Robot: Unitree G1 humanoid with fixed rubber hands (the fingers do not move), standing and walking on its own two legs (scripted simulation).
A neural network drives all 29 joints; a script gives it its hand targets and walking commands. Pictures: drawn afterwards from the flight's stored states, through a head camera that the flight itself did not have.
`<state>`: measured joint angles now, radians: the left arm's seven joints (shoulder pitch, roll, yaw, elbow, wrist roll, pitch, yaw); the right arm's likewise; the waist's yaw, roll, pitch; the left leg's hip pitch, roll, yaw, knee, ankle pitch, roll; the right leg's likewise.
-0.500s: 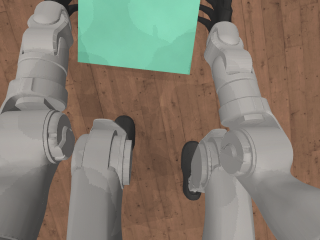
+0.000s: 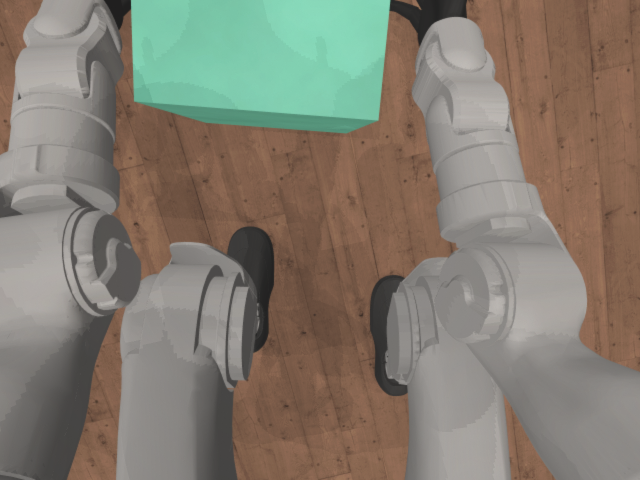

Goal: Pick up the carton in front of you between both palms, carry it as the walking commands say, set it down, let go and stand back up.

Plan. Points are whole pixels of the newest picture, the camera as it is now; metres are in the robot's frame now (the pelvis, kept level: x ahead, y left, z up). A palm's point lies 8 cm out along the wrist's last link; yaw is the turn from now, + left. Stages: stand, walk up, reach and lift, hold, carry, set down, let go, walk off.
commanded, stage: set down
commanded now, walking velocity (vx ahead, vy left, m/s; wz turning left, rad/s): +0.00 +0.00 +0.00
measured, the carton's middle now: (273, 29) +0.53 +0.13 -0.25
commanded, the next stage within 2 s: let go in 1.60 s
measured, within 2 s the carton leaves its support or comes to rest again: neither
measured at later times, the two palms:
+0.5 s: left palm (89, 53) +0.47 +0.30 -0.20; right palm (473, 56) +0.53 -0.08 -0.19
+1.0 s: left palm out of the picture +0.50 +0.31 -0.03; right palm out of the picture +0.54 -0.07 -0.03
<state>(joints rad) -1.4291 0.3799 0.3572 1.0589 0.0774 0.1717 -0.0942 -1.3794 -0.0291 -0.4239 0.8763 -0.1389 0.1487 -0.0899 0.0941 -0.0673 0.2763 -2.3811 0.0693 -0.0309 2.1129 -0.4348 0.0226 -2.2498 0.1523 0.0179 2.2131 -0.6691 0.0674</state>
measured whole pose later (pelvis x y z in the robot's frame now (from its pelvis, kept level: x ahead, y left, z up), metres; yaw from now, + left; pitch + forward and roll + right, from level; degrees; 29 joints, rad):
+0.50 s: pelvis -0.01 +0.00 +0.00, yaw +0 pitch +35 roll -3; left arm -1.38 0.50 0.22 1.20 -0.14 -0.01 0.00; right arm -1.37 -0.24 -0.11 1.00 0.15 0.07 -0.15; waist 0.08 -0.06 0.43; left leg -2.31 0.06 -0.04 2.13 -0.43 0.02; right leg -2.18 0.15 0.01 2.22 -0.67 0.08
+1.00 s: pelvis +0.00 +0.00 +0.08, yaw +1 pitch +42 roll -5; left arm -1.28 0.43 0.24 1.04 -0.06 0.11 -0.03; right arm -1.24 -0.16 -0.24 0.89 0.06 0.16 -0.18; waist 0.06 -0.05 0.09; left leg -2.18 0.02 -0.05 1.85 -0.41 0.01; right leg -2.03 0.09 -0.01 1.93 -0.64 0.05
